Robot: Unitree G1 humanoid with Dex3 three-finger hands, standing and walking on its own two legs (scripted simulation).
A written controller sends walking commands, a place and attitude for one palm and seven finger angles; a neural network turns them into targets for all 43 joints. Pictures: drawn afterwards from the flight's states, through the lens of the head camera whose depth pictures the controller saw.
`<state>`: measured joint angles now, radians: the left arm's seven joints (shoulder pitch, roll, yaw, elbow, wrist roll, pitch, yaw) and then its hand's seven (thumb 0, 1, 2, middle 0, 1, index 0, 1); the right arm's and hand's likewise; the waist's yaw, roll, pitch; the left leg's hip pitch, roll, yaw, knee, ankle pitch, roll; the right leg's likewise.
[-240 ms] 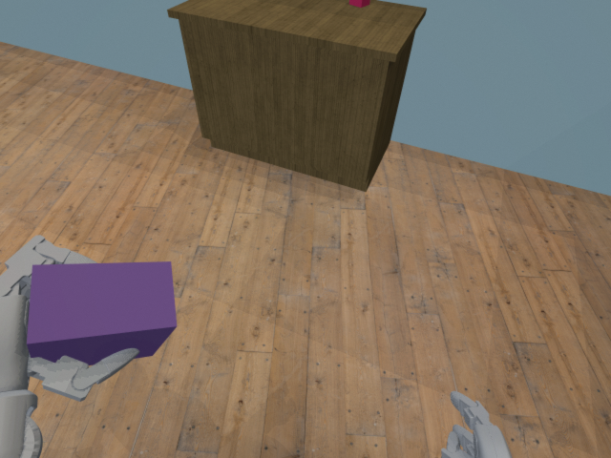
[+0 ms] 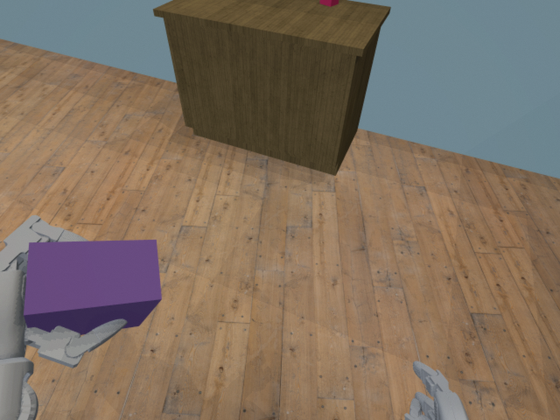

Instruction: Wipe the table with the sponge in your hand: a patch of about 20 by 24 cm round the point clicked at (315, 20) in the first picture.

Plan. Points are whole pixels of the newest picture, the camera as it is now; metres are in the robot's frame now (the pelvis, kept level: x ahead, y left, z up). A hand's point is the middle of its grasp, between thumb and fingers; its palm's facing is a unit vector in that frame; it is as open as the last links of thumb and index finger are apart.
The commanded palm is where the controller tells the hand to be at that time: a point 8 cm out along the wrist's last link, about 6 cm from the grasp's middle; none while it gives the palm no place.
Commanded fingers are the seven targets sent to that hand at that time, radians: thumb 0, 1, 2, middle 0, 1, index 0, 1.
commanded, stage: stand and wait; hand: left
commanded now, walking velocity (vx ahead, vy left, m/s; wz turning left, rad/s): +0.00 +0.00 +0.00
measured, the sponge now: (111, 289) +0.22 +0.21 +0.14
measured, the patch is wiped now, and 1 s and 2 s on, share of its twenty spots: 0.00 0.00 0.00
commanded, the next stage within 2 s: look at it before walking up in 0.02 s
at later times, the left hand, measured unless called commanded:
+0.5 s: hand (59, 293) +0.21 +0.25 +0.16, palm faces +0.44 -0.81 -0.39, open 10.8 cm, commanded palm +0.15 +0.29 +0.18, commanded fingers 0.00 0.10 1.30 -1.20 -1.60 -1.20 -1.60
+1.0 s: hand (36, 267) +0.23 +0.29 +0.16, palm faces +0.64 -0.63 -0.44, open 10.8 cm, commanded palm +0.18 +0.31 +0.18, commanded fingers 0.00 0.10 1.30 -1.20 -1.60 -1.20 -1.60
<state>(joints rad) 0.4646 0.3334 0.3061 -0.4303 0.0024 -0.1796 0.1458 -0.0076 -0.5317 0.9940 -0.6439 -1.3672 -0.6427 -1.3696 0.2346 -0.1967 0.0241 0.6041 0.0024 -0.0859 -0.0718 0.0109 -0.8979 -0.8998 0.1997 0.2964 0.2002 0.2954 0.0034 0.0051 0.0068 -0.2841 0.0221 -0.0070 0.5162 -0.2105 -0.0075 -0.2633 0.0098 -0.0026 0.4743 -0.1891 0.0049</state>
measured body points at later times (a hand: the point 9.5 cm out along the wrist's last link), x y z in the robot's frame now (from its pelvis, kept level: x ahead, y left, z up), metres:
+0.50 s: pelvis +0.01 +0.00 -0.01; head +0.00 +0.01 +0.44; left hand +0.18 +0.29 +0.18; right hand +0.16 -0.24 -0.09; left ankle +0.04 +0.12 -0.74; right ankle +0.04 -0.12 -0.74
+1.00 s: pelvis +0.11 +0.00 -0.01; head +0.14 +0.01 +0.44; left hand +0.19 +0.32 +0.18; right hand +0.34 -0.20 -0.09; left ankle +0.13 +0.14 -0.73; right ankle +0.06 -0.12 -0.73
